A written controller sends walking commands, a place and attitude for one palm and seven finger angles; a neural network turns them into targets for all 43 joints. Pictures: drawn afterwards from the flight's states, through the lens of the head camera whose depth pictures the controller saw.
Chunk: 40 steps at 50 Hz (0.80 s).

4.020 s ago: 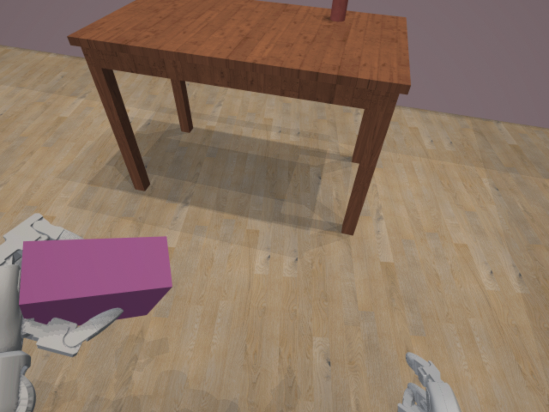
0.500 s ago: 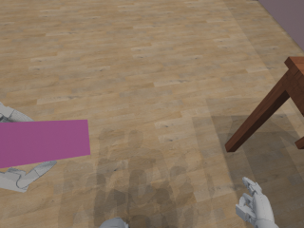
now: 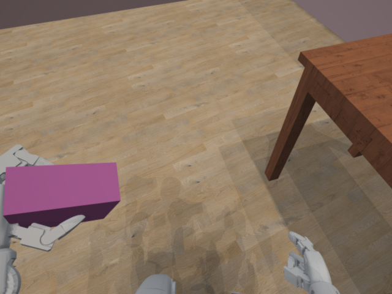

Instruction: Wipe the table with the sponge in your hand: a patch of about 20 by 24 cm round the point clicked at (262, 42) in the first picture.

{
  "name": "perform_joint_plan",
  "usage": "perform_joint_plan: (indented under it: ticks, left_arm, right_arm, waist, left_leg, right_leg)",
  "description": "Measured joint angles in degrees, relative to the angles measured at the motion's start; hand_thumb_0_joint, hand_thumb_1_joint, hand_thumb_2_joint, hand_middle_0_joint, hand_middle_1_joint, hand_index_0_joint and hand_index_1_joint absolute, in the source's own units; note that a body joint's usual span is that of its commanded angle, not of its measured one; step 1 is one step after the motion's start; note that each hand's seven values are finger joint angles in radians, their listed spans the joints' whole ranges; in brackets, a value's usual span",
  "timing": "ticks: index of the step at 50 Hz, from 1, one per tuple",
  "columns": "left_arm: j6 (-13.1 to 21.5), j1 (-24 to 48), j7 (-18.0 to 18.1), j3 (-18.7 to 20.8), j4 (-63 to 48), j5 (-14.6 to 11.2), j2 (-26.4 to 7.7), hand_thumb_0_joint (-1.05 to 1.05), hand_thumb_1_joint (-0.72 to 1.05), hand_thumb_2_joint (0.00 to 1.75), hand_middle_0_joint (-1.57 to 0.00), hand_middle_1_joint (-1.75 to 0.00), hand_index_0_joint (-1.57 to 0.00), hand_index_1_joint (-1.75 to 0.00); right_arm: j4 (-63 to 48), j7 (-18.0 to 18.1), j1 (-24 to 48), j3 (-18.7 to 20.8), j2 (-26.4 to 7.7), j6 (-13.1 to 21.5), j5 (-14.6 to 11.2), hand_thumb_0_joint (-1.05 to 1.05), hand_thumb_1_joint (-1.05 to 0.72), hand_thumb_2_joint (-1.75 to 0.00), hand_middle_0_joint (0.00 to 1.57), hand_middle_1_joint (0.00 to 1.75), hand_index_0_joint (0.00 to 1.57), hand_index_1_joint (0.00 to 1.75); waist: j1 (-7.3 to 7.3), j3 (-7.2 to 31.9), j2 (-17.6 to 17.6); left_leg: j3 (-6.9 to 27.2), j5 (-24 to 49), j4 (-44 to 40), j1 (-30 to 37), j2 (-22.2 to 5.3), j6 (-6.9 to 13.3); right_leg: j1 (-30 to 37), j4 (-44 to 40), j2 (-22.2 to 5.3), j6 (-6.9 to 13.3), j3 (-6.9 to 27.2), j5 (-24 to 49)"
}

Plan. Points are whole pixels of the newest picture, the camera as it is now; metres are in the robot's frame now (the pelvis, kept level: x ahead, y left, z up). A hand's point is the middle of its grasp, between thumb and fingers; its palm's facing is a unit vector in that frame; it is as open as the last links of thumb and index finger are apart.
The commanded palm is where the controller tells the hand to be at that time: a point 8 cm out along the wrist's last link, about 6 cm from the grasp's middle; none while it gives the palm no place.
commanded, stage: turn to face it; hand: left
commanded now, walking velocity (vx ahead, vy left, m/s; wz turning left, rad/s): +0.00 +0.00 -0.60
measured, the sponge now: (81, 196) +0.24 +0.19 +0.14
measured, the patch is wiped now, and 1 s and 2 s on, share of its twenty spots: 0.00 0.00 0.00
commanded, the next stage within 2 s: none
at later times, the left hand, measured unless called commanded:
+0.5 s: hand (84, 195) +0.22 +0.17 +0.17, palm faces +0.14 -0.88 -0.44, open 9.9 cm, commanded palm +0.19 +0.22 +0.18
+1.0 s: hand (148, 221) +0.19 +0.07 +0.17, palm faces -0.10 -0.90 -0.43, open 9.9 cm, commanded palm +0.17 +0.13 +0.18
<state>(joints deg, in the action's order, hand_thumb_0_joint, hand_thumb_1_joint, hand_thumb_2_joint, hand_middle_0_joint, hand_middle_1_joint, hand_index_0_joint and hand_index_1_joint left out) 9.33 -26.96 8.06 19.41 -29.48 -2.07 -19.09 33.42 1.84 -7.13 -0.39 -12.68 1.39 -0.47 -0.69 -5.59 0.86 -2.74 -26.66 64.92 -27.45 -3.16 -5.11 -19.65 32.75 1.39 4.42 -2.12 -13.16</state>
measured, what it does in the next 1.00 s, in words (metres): walks backwards, turning right: left foot, then right foot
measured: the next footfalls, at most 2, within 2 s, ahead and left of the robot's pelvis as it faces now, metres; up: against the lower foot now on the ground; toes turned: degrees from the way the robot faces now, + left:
left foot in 0.26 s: +0.00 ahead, +0.15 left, +0.00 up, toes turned -4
right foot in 0.56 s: -0.06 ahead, -0.14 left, +0.00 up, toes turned -27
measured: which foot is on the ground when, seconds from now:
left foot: up 0.00-0.24, down 0.26-0.58, up 0.60-0.90, down 0.92-1.00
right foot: down 0.00-0.28, up 0.30-0.54, down 0.56-0.94, up 0.96-1.00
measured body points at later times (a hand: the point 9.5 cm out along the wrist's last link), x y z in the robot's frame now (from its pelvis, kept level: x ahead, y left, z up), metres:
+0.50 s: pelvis -0.05 +0.00 +0.00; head -0.03 -0.01 +0.45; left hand +0.21 +0.22 +0.20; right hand +0.05 -0.23 -0.09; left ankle -0.04 +0.15 -0.73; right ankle -0.07 -0.12 -0.70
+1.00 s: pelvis -0.12 -0.01 +0.00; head -0.09 -0.02 +0.45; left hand +0.19 +0.12 +0.19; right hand -0.11 -0.32 -0.07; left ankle -0.04 +0.10 -0.73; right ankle -0.12 -0.12 -0.71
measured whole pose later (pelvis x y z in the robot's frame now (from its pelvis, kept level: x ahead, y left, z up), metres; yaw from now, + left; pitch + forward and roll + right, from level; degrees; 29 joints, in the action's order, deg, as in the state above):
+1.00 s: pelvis -0.12 -0.01 +0.00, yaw -35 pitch +0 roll +2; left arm 9.9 -26.6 8.1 22.4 -31.3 -0.9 -21.9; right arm 29.5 2.4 -10.6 1.9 -14.4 -2.5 -0.7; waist -2.2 -3.4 -3.2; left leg -6.7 -15.5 31.7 -14.8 -3.2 -1.4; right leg -27.7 46.0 4.2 0.1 3.3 -20.9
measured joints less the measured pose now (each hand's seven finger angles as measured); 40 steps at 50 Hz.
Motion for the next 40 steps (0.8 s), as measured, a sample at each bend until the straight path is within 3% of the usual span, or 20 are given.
perform_joint_plan:
  ticks: [3, 7, 10, 13, 15, 17, 19, 23, 27, 28, 30, 32, 35, 40]
  left_arm:
    - [1.23, -2.07, -0.05, 0.96, -2.2, -0.28, -2.21, -0.01, -0.47, 0.99, -0.78, -1.33, -0.77, -1.33]
    - [2.26, -2.82, 0.22, 2.99, -2.88, -0.46, -4.65, -0.01, -0.47, 0.99, -0.78, -1.33, -0.77, -1.33]
    - [1.98, -2.17, 0.38, 3.47, -2.64, -0.32, -4.66, -0.01, -0.47, 0.99, -0.78, -1.33, -0.77, -1.33]
    - [1.66, -1.2, 0.27, 3.0, -2.84, 0.0, -3.81, -0.01, -0.47, 0.99, -0.78, -1.33, -0.77, -1.33]
    - [1.66, -0.08, -0.11, 2.92, -2.18, 0.61, -3.6, -0.01, -0.47, 0.99, -0.78, -1.33, -0.77, -1.33]
    - [1.53, 0.27, -0.34, 2.76, -1.25, 1.39, -3.15, -0.01, -0.47, 0.99, -0.78, -1.33, -0.77, -1.33]
    - [1.31, 0.36, -0.44, 2.0, -0.61, 1.72, -2.22, -0.01, -0.47, 0.99, -0.78, -1.33, -0.77, -1.33]
    - [0.94, 0.92, -0.38, 0.49, -0.19, 1.93, -1.0, -0.01, -0.47, 0.99, -0.78, -1.33, -0.77, -1.33]
    - [0.67, 2.82, -0.57, 0.91, 0.66, 1.79, -2.88, -0.01, -0.47, 0.99, -0.78, -1.33, -0.77, -1.33]
    - [0.63, 3.23, -0.61, 1.32, 0.52, 1.74, -3.75, -0.01, -0.47, 0.99, -0.78, -1.33, -0.77, -1.33]
    - [1.15, 4.64, -0.67, 1.32, 0.54, 2.0, -3.76, -0.01, -0.47, 0.99, -0.78, -1.33, -0.77, -1.33]
    - [1.33, 3.69, -0.7, 1.44, -0.48, 1.15, -3.54, -0.01, -0.47, 0.99, -0.78, -1.33, -0.77, -1.33]
    - [1.57, -1.29, -0.7, 2.71, -3.67, 0.12, -3.78, -0.01, -0.47, 0.99, -0.78, -1.34, -0.77, -1.33]
    - [2.08, -5.89, -0.45, 4.44, -6.1, -0.4, -5.37, -0.01, -0.47, 0.99, -0.78, -1.34, -0.77, -1.33]
  right_arm:
    - [-0.65, 0.48, -1.04, 1.53, -1.55, -0.97, 0.15, 0.01, -0.91, -0.89, 0.21, 0.3, 0.2, 0.3]
    - [-1.48, 0.47, -2.75, 2.99, -3.27, -2.15, -0.11, 0.01, -0.91, -0.89, 0.2, 0.3, 0.19, 0.3]
    - [-2.13, 0.19, -3.82, 3.19, -3.89, -2.94, -0.42, 0.01, -0.91, -0.9, 0.2, 0.3, 0.19, 0.3]
    - [-3.06, 0.04, -4.63, 2.82, -3.8, -3.2, -0.34, 0.01, -0.91, -0.9, 0.2, 0.3, 0.19, 0.3]
    - [-3.27, 0.18, -4.69, 2.44, -2.27, -3.17, -0.21, 0.01, -0.91, -0.9, 0.2, 0.3, 0.19, 0.3]
    - [-3.47, 0.14, -5.21, 1.94, -0.41, -2.6, 0.0, 0.01, -0.91, -0.9, 0.2, 0.3, 0.19, 0.3]
    - [-3.3, -0.42, -5.88, 1.23, 1.2, -1.77, -0.2, 0.01, -0.91, -0.9, 0.2, 0.3, 0.19, 0.3]
    - [-2.7, -1.74, -6.5, -0.93, 3.71, -0.16, -0.32, 0.01, -0.91, -0.89, 0.2, 0.3, 0.2, 0.3]
    - [-2.86, -2.58, -6.34, -2.55, 5.56, 1.07, -0.11, 0.01, -0.91, -0.89, 0.21, 0.3, 0.2, 0.3]
    - [-3.19, -2.84, -6.39, -2.76, 5.74, 1.3, -0.19, 0.01, -0.9, -0.89, 0.21, 0.3, 0.2, 0.3]
    - [-2.9, -3.07, -5.08, -2.48, 4.68, 1.21, -0.4, 0.01, -0.9, -0.89, 0.21, 0.3, 0.2, 0.3]
    - [-1.84, -2.88, -3.02, -1.82, 3.25, -0.12, -0.67, 0.01, -0.9, -0.89, 0.21, 0.3, 0.2, 0.3]
    - [-1.36, -2.2, -0.85, -0.48, 1.3, -2.55, -0.5, 0.01, -0.91, -0.89, 0.21, 0.3, 0.2, 0.3]
    - [-1.76, -0.7, -1.15, 1.92, -1.49, -4.5, -0.23, 0.01, -0.91, -0.89, 0.2, 0.3, 0.2, 0.3]
  waist:
    - [1.01, 1.15, -1.46]
    - [1.17, 3.15, -2.64]
    - [0.75, 4.33, -3.38]
    - [0.53, 4.93, -3.56]
    - [-0.43, 4.05, -4.74]
    - [-0.79, 3.71, -4.1]
    - [-1.29, 3.43, -2.49]
    - [-2.37, 2.44, 0.66]
    - [-2.15, 0.56, 2.12]
    - [-1.81, 0.14, 2.15]
    - [-0.55, -1.89, 4.07]
    - [0.48, -3.09, 3.56]
    - [1.72, -3.71, 1.72]
    - [1.61, -1.36, -0.73]
  left_leg:
    - [0.08, 1.08, -5.78, 1.65, 0.73, 0.13]
    - [0.28, 0.74, -15.81, 5.32, 1.3, 0.75]
    - [0.35, 0.87, -24.03, 8.82, 1.76, 1.55]
    - [-0.62, 6.44, -35.2, 13.52, 1.21, 3.32]
    - [-2.45, 9.54, -34.93, 13.97, 1.11, 4.01]
    - [-3.52, 8.69, -34.03, 14.52, -0.17, 4.0]
    - [-4.27, 8.15, -33.91, 15.37, -1.99, 3.6]
    - [-6.67, 8.03, -33.65, 16.35, -6.0, 2.3]
    - [-8.68, 7.24, -30.82, 15.21, -9.49, 0.23]
    - [-8.87, 6.54, -28.94, 14.25, -10.24, -0.38]
    - [-6.3, 3.4, -21.52, 10.55, -11.76, -0.21]
    - [-1.86, -2.14, -10.06, 5.48, -8.15, -0.12]
    - [0.38, -2.43, -0.6, 0.75, -3.69, -0.43]
    - [-0.44, 0.46, -10.99, 1.81, -0.9, -0.02]
  right_leg:
    - [-0.38, -2.55, 0.91, 0.25, 1.77, 2.17]
    - [-1.58, -4.59, 2.35, 0.32, 3.98, 4.5]
    - [-2.73, -5.29, 3.33, -0.02, 5.6, 5.97]
    - [-4.52, -3.82, 4.54, -0.85, 6.69, 6.45]
    - [-6.85, 2.99, 4.53, -2.8, 7.21, -1.3]
    - [-9.89, 15.6, 3.7, -4.87, 4.61, -7.89]
    - [-10.42, 22.24, 1.9, -6.27, 1.84, -9.9]
    - [-6.06, 17.37, -1.5, -7.77, -1.7, -10.0]
    - [0.7, 5.67, -2.42, -7.89, -3.47, -7.29]
    - [2.86, 1.82, -2.48, -7.57, -3.9, -4.52]
    - [2.6, 1.43, -0.62, -3.43, -4.79, -2.37]
    - [0.58, 3.11, -0.5, -1.87, -3.54, -2.79]
    - [-0.65, 2.04, -0.09, -1.43, -0.6, -1.22]
    - [-1.59, -1.13, 1.01, -1.03, 3.07, 2.13]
